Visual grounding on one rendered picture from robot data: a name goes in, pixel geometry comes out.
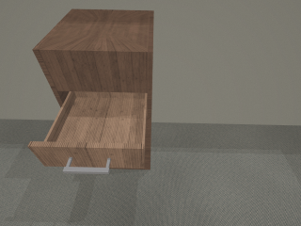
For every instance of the handle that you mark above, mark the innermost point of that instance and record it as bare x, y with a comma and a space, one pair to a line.
86, 170

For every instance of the drawer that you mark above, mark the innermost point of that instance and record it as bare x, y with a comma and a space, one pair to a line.
92, 126

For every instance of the cabinet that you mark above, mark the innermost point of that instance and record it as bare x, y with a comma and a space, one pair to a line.
101, 50

